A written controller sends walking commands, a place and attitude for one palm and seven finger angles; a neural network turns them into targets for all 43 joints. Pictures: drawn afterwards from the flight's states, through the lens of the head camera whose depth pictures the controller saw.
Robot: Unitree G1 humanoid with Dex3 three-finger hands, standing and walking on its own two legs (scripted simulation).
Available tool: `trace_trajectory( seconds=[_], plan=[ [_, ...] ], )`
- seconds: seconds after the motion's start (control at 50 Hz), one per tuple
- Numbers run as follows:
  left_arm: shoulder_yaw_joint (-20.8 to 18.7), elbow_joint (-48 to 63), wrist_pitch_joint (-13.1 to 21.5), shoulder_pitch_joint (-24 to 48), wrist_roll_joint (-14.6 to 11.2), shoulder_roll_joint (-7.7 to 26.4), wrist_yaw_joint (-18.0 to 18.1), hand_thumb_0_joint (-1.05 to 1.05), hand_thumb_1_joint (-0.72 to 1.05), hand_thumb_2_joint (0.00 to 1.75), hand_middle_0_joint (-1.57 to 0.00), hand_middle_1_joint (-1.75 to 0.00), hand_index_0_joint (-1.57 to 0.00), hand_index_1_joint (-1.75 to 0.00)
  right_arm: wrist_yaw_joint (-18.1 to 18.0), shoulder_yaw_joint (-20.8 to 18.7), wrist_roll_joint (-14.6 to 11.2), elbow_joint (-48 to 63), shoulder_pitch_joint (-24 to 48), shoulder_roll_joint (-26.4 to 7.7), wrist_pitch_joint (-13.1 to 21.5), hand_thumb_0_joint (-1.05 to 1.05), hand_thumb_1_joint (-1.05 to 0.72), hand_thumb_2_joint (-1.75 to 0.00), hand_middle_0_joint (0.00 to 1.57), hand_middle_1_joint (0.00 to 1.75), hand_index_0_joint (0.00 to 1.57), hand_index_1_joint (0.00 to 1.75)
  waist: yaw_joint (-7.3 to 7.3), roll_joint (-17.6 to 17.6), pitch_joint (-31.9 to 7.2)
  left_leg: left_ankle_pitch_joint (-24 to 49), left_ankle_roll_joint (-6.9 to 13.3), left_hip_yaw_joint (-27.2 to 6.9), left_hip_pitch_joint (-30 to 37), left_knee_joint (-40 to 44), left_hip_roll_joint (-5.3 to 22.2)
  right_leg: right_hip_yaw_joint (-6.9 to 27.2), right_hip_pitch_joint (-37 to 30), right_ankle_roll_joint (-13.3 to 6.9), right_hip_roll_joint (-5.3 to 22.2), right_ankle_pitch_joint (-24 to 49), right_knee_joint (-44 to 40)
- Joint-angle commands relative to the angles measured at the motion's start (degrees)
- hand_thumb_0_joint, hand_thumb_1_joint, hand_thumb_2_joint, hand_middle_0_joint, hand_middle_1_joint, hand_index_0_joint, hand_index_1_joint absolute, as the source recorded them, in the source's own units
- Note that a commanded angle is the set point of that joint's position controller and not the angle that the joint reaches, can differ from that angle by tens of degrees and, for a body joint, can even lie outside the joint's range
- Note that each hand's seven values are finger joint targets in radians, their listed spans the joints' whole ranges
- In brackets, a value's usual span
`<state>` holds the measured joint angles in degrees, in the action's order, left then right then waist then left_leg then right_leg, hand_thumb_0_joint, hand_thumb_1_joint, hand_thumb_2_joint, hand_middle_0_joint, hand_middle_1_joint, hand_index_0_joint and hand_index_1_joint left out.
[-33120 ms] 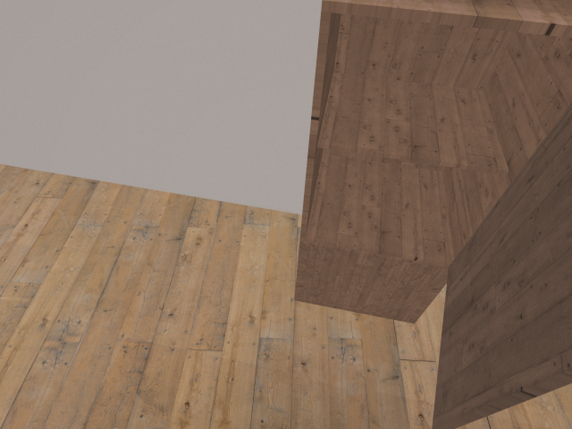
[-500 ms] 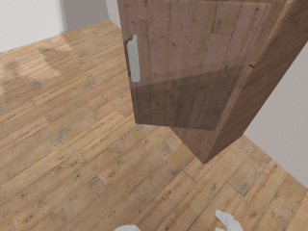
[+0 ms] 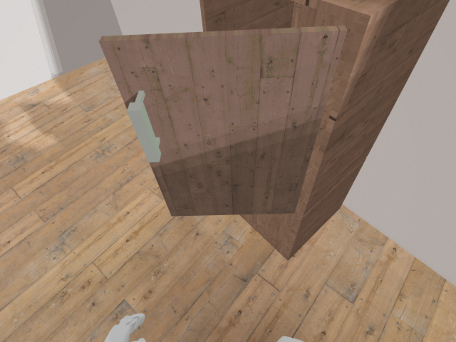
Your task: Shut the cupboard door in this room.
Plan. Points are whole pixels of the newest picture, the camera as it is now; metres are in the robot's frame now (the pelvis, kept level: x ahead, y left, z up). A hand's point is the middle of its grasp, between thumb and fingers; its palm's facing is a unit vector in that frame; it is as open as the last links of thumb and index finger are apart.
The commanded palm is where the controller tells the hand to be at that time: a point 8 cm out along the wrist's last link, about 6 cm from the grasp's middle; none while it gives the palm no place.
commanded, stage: come to a stop and stand still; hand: left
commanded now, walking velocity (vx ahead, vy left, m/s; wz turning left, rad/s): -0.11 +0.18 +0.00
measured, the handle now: (147, 127) +0.50 +0.18 +0.09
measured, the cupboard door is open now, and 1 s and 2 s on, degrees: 49 49 49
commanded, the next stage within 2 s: look again from close up in 1.24 s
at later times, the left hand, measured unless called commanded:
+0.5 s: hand out of the picture -0.08 +0.26 -0.16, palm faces +0.06 -0.98 -0.19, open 7.4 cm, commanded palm none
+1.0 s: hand out of the picture -0.01 +0.18 -0.16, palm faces +0.03 -0.97 -0.23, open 7.1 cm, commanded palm none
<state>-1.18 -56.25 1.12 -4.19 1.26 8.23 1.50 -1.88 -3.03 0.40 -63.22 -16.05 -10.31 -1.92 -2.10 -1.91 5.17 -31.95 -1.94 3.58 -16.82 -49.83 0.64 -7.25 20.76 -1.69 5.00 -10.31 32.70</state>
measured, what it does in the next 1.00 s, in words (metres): steps on the spot: left foot, then right foot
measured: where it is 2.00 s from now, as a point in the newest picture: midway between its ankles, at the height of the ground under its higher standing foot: outside the picture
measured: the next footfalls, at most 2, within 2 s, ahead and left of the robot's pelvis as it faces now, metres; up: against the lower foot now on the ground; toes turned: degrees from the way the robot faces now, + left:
left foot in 0.24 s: -0.02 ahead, +0.15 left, +0.00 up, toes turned +2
right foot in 0.78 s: -0.02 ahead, -0.10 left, +0.00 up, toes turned -5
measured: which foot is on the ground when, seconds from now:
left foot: up 0.00-0.22, down 0.24-1.00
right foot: down 0.00-0.26, up 0.28-0.76, down 0.78-1.00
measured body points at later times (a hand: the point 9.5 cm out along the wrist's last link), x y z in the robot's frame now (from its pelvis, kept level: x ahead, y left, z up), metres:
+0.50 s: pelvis -0.06 +0.07 +0.02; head -0.06 +0.09 +0.47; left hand -0.09 +0.31 -0.15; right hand -0.07 -0.15 -0.13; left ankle -0.06 +0.15 -0.73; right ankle -0.08 -0.07 -0.65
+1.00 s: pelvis -0.04 +0.00 +0.01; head -0.04 -0.01 +0.46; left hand -0.01 +0.23 -0.14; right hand -0.09 -0.21 -0.16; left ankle -0.06 +0.15 -0.73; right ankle -0.06 -0.10 -0.73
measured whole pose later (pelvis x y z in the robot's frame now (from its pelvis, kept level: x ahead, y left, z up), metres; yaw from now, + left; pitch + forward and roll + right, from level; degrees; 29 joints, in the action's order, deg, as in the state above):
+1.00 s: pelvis -0.04 +0.00 +0.01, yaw -1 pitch +0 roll +0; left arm -1.6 -63.6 0.9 -13.2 0.1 8.9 2.2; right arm -2.1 -1.4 1.3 -66.4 -19.3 -6.8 0.5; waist -1.3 -1.1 0.6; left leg -14.5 -3.2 1.7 -10.2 -25.0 4.0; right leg -4.3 10.9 -1.7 0.0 -15.4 26.3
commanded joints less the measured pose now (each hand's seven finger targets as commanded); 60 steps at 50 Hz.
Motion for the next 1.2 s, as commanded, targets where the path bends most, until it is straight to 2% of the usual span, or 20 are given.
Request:
trace_trajectory(
  seconds=[0.0, 0.12, 0.16, 0.18, 0.2, 0.22, 0.24, 0.26, 0.3, 0.36, 0.46, 0.58, 0.66, 0.7, 0.74, 0.78, 0.8, 0.82, 0.96, 1.18],
  plan=[
    [-3.7, 1.6, -1.1, -6.7, 0.3, 12.7, 1.5, 0.00, 0.90, 0.90, -0.20, -0.30, -0.20, -0.30, 0.6, -0.8, 0.0, 3.1, -4.0, -2.4, -0.5, 0.00, -0.90, -0.90, 0.20, 0.30, 0.20, 0.30, 3.45, 9.7, -10.2, 1.2, -0.7, -3.4, -4.9, -10.0, 1.1, 12.3, -11.5, -9.6, 16.8, 35.0, -10.8],
    [-4.6, 2.8, -2.1, -5.2, 1.1, 12.9, 1.2, 0.00, 0.90, 0.90, -0.20, -0.30, -0.20, -0.30, 1.6, -0.8, 0.3, 4.9, -4.4, -1.4, -0.3, 0.00, -0.90, -0.90, 0.20, 0.30, 0.20, 0.30, 3.54, 13.0, -8.8, 4.5, -0.2, -0.9, -0.9, 1.1, 0.9, 13.2, -4.8, -6.6, 13.8, -1.5, -17.1],
    [-4.5, 2.7, -2.5, -4.4, 1.1, 12.8, 1.1, 0.00, 0.90, 0.90, -0.20, -0.30, -0.20, -0.30, 1.7, -0.6, 0.2, 4.2, -7.6, -0.9, 0.2, 0.00, -0.90, -0.90, 0.20, 0.30, 0.20, 0.30, 1.91, 13.1, -8.8, 7.1, 0.2, 0.9, 5.6, 12.1, 0.1, 12.6, -0.2, -4.4, 11.5, -13.2, -17.5],
    [-4.4, 2.7, -2.8, -3.7, 0.7, 12.0, 0.9, 0.00, 0.90, 0.90, -0.20, -0.30, -0.20, -0.30, 1.7, -0.5, 0.3, 3.2, -11.1, -0.7, 0.6, 0.00, -0.90, -0.90, 0.20, 0.30, 0.20, 0.30, 0.11, 12.1, -8.7, 11.3, 0.6, 1.8, 11.4, 20.1, -0.6, 11.6, 4.0, -2.0, 9.9, -18.4, -15.6],
    [-3.6, 2.7, -3.2, -4.4, 0.2, 9.9, 0.6, 0.00, 0.90, 0.90, -0.20, -0.30, -0.20, -0.30, 1.6, -0.7, 0.6, 2.9, -12.6, -2.1, 0.9, 0.00, -0.90, -0.90, 0.20, 0.30, 0.20, 0.30, -0.32, 5.3, -7.8, 9.0, 1.1, -2.2, 13.5, 27.1, 1.3, 9.2, 8.2, 0.6, 6.3, -22.9, -9.6],
    [-2.8, 3.1, -3.5, -5.5, -0.5, 5.7, 0.2, 0.00, 0.90, 0.90, -0.20, -0.30, -0.20, -0.30, 1.3, -1.6, 1.3, 3.9, -11.5, -6.1, 1.5, 0.00, -0.90, -0.90, 0.20, 0.30, 0.20, 0.30, -0.62, -11.0, -4.0, -6.2, 3.9, -19.3, 7.3, 38.9, 12.3, 4.8, 13.3, 3.5, -0.1, -22.1, 3.2],
    [-2.5, 3.4, -3.7, -4.7, -0.5, 4.2, 0.2, 0.00, 0.90, 0.90, -0.20, -0.30, -0.20, -0.30, 0.5, -1.8, 1.6, 6.6, -5.6, -8.8, 1.5, 0.00, -0.90, -0.90, 0.20, 0.30, 0.20, 0.30, -0.02, -17.5, 3.1, -14.9, 7.1, -27.6, -6.6, 47.7, 19.6, 5.5, 12.0, 4.1, -3.1, -16.8, 11.0],
    [-2.8, 2.9, -3.6, -5.1, -0.1, 5.6, -0.3, 0.00, 0.90, 0.90, -0.20, -0.30, -0.20, -0.30, 0.2, -1.3, 1.7, 8.3, -0.7, -8.2, 1.8, 0.00, -0.90, -0.90, 0.20, 0.30, 0.20, 0.30, 1.82, -13.5, 5.5, -15.1, 9.3, -27.1, -13.2, 49.3, 20.2, 9.2, 7.5, 3.0, -1.4, -12.6, 15.6],
    [-3.3, -0.5, -3.7, -9.3, 0.5, 5.6, -1.1, 0.00, 0.90, 0.90, -0.20, -0.30, -0.20, -0.30, -0.3, -0.8, 1.7, 7.5, 1.6, -6.5, 2.7, 0.00, -0.90, -0.90, 0.20, 0.30, 0.20, 0.30, 3.64, -7.8, 2.9, -5.3, 6.4, -19.3, -6.6, 45.6, 15.0, 10.4, 9.2, 3.0, -3.5, -7.6, 23.6],
    [-3.1, -3.4, -2.5, -13.1, 0.4, 5.7, -1.6, 0.00, 0.90, 0.90, -0.20, -0.30, -0.20, -0.30, -0.7, -0.5, 0.8, 6.3, -1.8, -5.3, 3.7, 0.00, -0.90, -0.90, 0.20, 0.30, 0.20, 0.30, 2.94, -2.5, 1.8, 4.3, 5.3, -13.5, 4.4, 42.9, 12.2, 9.4, 15.2, 3.7, -4.0, -3.1, 28.3],
    [-3.0, -2.8, -2.3, -11.6, 0.3, 6.3, -1.5, 0.00, 0.90, 0.90, -0.20, -0.30, -0.20, -0.30, -1.4, -0.8, 0.9, 3.4, -8.5, -4.4, 4.1, 0.00, -0.90, -0.90, 0.20, 0.30, 0.20, 0.30, -0.04, -3.5, 0.2, 10.9, 8.4, -15.6, 13.3, 41.8, 15.5, 9.6, 17.5, 4.3, -2.1, -5.2, 24.9],
    [-1.9, -2.1, -2.5, -9.3, 0.1, 3.4, -1.7, 0.00, 0.90, 0.90, -0.20, -0.30, -0.20, -0.30, -1.5, -1.0, 1.4, 1.4, -10.1, -5.0, 3.7, 0.00, -0.90, -0.90, 0.20, 0.30, 0.20, 0.30, -1.22, -4.8, -1.8, 18.7, 11.8, -15.8, 13.9, 39.5, 17.5, 7.3, 10.6, 4.1, -0.4, -11.9, 12.5],
    [-1.1, -3.4, -1.8, -11.1, -0.3, 1.5, -1.3, 0.00, 0.90, 0.90, -0.20, -0.30, -0.20, -0.30, -0.9, -0.9, 1.4, 0.5, -7.7, -4.5, 3.2, 0.00, -0.90, -0.90, 0.20, 0.30, 0.20, 0.30, 0.08, -6.8, -2.9, 19.3, 10.3, -13.4, 7.6, 36.9, 14.0, 4.1, -0.7, 3.2, -2.5, -11.9, 1.3],
    [-1.1, -5.5, -1.3, -15.5, -0.4, 1.5, -0.9, 0.00, 0.90, 0.90, -0.20, -0.30, -0.20, -0.30, -0.8, -0.8, 1.0, 0.2, -6.4, -4.3, 3.1, 0.00, -0.90, -0.90, 0.20, 0.30, 0.20, 0.30, 2.58, -4.9, -4.6, 19.1, 7.7, -10.4, 3.7, 32.6, 11.9, 3.0, -9.8, 3.4, -2.9, -2.5, -8.8],
    [-1.1, -6.8, -0.4, -17.1, -0.4, 4.4, 0.0, 0.00, 0.90, 0.90, -0.20, -0.30, -0.20, -0.30, -0.4, 0.1, 0.3, 0.0, -7.1, -0.3, 3.2, 0.00, -0.90, -0.90, 0.20, 0.30, 0.20, 0.30, 2.86, 3.9, -4.7, 15.4, 2.9, -4.5, -3.2, 26.0, 5.9, 11.3, -17.4, 1.8, 3.8, -1.8, -15.1],
    [-1.0, -6.7, -0.4, -15.0, -0.7, 7.5, 0.2, 0.00, 0.90, 0.90, -0.20, -0.30, -0.20, -0.30, 0.2, 1.1, 0.7, 0.1, -7.1, 2.5, 2.7, 0.00, -0.90, -0.90, 0.20, 0.30, 0.20, 0.30, 1.70, 9.0, -0.3, 12.6, 1.1, -0.6, -1.0, 23.8, 2.4, 15.4, -8.9, -2.1, 10.1, -5.6, -18.6],
    [-1.0, -6.4, -0.3, -13.1, -0.7, 7.2, 0.1, 0.00, 0.90, 0.90, -0.20, -0.30, -0.20, -0.30, 0.3, 1.1, 0.9, -0.9, -8.0, 2.3, 2.6, 0.00, -0.90, -0.90, 0.20, 0.30, 0.20, 0.30, 1.05, 7.4, -0.9, 15.2, 1.0, -0.9, 2.6, 24.2, 2.4, 14.2, -5.2, -2.1, 8.3, -9.5, -18.3],
    [-1.0, -6.4, 0.0, -12.7, -0.9, 6.7, 0.2, 0.00, 0.90, 0.90, -0.20, -0.30, -0.20, -0.30, 0.2, 1.1, 1.1, -1.5, -8.5, 2.0, 2.3, 0.00, -0.90, -0.90, 0.20, 0.30, 0.20, 0.30, 1.20, 12.3, 0.1, 17.2, 1.0, -1.1, 3.9, 23.8, 2.9, 13.7, -3.7, -1.8, 5.9, -10.1, -18.8],
    [-0.5, -6.6, 0.4, -14.3, -1.1, 5.3, 0.6, 0.00, 0.90, 0.90, -0.20, -0.30, -0.20, -0.30, -0.3, 1.2, 0.6, -2.4, -7.9, 0.5, 2.9, 0.00, -0.90, -0.90, 0.20, 0.30, 0.20, 0.30, 2.00, 3.5, -2.6, 29.5, 0.7, -2.3, 6.3, 26.3, 5.5, 8.6, -11.5, 0.0, 2.8, 15.5, -11.7],
    [-0.5, -6.7, 0.2, -14.4, -0.8, 5.5, 0.7, 0.00, 0.90, 0.90, -0.20, -0.30, -0.20, -0.30, -0.7, 1.1, 0.4, -1.5, -4.2, -0.4, 2.3, 0.00, -0.90, -0.90, 0.20, 0.30, 0.20, 0.30, 1.71, 3.5, -1.9, 27.8, 0.5, -1.9, 9.5, 26.7, 5.7, 8.8, -10.2, 0.3, 2.8, 13.9, -13.3]
  ],
)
